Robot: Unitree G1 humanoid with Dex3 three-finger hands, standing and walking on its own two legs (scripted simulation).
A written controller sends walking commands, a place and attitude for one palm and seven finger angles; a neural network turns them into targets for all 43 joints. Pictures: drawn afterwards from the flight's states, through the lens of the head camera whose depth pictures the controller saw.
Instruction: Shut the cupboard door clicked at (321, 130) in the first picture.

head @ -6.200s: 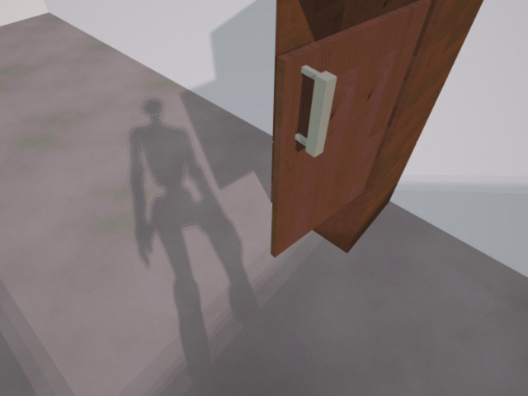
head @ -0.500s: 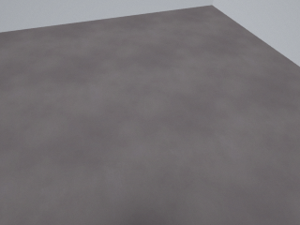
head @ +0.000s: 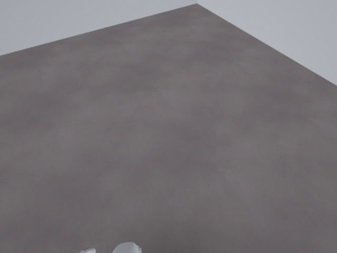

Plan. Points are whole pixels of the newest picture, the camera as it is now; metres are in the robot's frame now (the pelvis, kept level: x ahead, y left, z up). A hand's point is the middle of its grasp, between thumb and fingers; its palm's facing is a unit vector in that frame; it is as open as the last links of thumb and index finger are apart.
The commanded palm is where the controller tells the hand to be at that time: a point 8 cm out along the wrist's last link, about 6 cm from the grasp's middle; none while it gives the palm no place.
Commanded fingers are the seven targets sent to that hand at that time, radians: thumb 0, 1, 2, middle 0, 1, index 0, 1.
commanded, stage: walk to a spot facing it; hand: left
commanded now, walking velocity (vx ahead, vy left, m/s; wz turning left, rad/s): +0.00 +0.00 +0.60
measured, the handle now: out of the picture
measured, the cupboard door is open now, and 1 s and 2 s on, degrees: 81 81 81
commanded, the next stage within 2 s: none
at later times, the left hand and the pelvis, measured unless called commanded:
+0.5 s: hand out of the picture +0.15 +0.23 -0.17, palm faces +0.28 -0.93 -0.25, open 7.4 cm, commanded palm none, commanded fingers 0.00 0.90 0.90 -0.20 -0.30 -0.20 -0.30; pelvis +0.11 +0.01 -0.01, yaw +16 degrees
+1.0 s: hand out of the picture +0.07 +0.15 -0.18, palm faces +0.59 -0.77 -0.23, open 7.4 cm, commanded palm none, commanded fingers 0.00 0.90 0.90 -0.20 -0.30 -0.20 -0.30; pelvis +0.17 -0.02 -0.01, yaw +37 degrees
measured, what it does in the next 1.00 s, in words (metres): walks ahead, turning left: left foot, then right foot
